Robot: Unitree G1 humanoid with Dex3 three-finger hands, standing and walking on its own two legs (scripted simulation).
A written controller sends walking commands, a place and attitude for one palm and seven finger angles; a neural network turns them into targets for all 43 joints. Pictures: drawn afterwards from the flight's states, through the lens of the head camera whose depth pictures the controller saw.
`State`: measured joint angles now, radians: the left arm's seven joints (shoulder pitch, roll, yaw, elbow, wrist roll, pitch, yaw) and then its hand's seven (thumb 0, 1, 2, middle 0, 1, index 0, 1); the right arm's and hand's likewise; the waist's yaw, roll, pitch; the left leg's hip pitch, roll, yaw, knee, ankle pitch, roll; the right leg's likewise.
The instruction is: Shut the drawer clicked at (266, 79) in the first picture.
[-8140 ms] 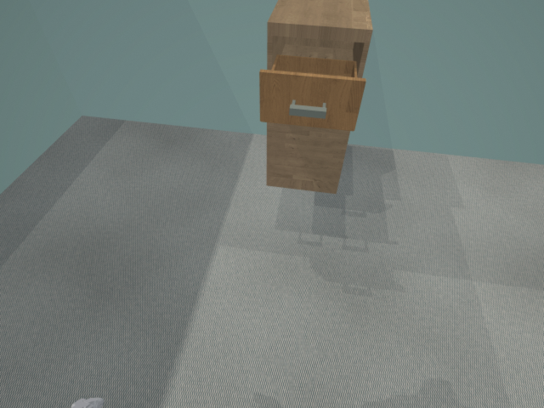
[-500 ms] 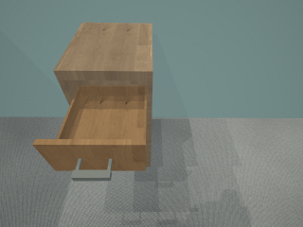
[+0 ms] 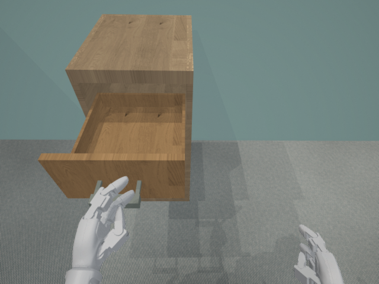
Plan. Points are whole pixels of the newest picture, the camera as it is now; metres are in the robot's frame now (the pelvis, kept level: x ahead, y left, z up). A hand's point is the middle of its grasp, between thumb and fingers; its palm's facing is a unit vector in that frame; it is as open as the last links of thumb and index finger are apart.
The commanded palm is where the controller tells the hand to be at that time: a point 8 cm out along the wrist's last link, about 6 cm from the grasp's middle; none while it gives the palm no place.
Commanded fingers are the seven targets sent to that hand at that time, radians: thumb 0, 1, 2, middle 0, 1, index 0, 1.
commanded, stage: raise the hand and make a fist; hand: left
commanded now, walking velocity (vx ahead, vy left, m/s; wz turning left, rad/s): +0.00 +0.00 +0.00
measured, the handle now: (117, 192) +0.34 +0.19 -0.03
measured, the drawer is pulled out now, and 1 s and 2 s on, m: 0.30 0.30 0.30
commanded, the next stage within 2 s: bring the fist close to the handle in 1.60 s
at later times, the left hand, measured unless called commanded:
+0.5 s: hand (114, 262) +0.17 +0.15 +0.02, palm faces +0.00 -1.00 -0.02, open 4.0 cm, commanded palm +0.13 +0.21 +0.03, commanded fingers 0.00 0.90 0.90 -1.02 -1.19 -1.02 -1.19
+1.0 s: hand (102, 265) +0.16 +0.16 +0.05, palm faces +0.06 -1.00 -0.03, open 3.1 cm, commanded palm +0.12 +0.21 +0.06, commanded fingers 0.00 0.90 0.90 -1.40 -1.60 -1.40 -1.60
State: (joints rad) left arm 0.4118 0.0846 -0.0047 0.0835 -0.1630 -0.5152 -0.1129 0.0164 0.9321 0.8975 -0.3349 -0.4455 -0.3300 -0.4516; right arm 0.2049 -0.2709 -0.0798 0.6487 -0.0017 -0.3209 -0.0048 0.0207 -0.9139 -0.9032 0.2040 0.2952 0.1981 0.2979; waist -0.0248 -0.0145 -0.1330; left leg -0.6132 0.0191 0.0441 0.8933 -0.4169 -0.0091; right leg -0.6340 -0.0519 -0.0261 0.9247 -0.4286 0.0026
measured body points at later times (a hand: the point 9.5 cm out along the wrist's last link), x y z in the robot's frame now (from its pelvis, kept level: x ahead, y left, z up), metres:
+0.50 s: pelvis -0.01 +0.00 -0.04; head +0.04 -0.01 +0.41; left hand +0.17 +0.20 +0.02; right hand +0.17 -0.20 -0.12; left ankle +0.02 +0.13 -0.69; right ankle +0.02 -0.12 -0.69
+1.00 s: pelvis +0.01 +0.01 -0.03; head +0.04 +0.02 +0.42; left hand +0.15 +0.21 +0.06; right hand +0.23 -0.20 -0.07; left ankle +0.02 +0.13 -0.69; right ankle +0.02 -0.12 -0.69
